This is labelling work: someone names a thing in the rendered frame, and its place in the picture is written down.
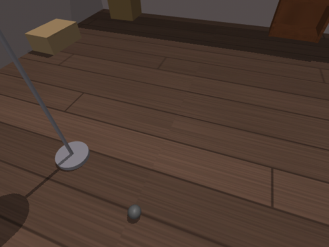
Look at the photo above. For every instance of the bookshelf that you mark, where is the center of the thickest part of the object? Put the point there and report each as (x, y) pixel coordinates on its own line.
(304, 20)

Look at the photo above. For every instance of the floor lamp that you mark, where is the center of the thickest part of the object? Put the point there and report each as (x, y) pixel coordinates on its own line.
(70, 156)

